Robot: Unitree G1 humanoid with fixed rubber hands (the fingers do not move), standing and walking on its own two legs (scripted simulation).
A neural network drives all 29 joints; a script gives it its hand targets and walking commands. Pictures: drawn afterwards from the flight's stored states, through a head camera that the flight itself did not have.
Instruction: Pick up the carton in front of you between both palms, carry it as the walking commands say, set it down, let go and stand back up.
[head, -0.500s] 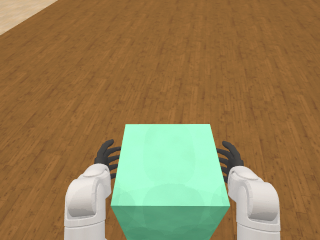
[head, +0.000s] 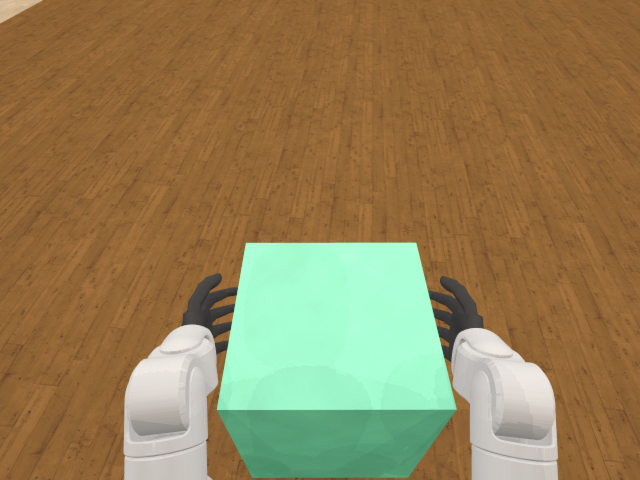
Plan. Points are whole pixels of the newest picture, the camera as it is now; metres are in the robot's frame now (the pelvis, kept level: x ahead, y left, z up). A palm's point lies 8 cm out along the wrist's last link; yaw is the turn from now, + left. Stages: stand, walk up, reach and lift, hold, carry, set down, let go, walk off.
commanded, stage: carry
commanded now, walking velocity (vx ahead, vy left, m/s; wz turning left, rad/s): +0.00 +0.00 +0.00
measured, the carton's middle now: (330, 365) +0.28 +0.00 +0.00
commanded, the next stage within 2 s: hold in 1.84 s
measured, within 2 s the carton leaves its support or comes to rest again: neither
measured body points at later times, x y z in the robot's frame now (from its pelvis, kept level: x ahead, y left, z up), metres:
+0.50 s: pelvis +0.05 -0.02 -0.01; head +0.04 -0.02 +0.44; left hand +0.33 +0.13 +0.08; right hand +0.33 -0.17 +0.08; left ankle +0.06 +0.08 -0.74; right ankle -0.05 -0.12 -0.74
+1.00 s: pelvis +0.01 -0.02 +0.00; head -0.02 -0.01 +0.45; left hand +0.29 +0.14 +0.06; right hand +0.29 -0.17 +0.06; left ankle +0.06 +0.08 -0.74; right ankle -0.05 -0.12 -0.74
